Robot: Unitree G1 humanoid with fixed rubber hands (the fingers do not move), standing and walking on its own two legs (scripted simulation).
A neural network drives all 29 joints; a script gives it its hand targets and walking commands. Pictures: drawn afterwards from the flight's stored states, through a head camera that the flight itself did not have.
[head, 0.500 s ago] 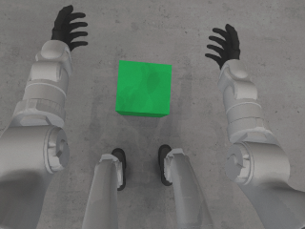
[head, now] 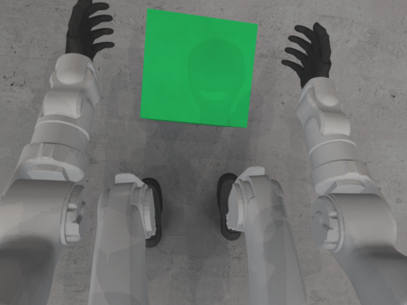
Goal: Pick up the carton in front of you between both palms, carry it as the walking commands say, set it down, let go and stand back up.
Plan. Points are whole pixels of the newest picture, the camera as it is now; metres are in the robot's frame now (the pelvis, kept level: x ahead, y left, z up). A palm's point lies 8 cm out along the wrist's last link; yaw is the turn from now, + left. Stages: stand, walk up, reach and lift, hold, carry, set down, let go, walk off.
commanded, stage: reach and lift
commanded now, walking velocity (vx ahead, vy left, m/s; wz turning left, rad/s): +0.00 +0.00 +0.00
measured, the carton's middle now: (195, 81) +0.49 -0.02 -0.34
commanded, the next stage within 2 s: none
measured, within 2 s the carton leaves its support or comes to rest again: leaves its support in 1.18 s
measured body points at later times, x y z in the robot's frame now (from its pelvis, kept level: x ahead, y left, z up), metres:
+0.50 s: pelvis -0.03 +0.00 -0.10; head +0.35 +0.01 +0.14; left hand +0.53 +0.16 -0.30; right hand +0.50 -0.21 -0.28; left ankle +0.09 +0.12 -0.43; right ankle +0.10 -0.13 -0.43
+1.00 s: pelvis -0.03 +0.00 -0.09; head +0.34 +0.01 +0.16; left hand +0.53 +0.13 -0.28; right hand +0.50 -0.17 -0.27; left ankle +0.09 +0.12 -0.43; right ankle +0.10 -0.13 -0.43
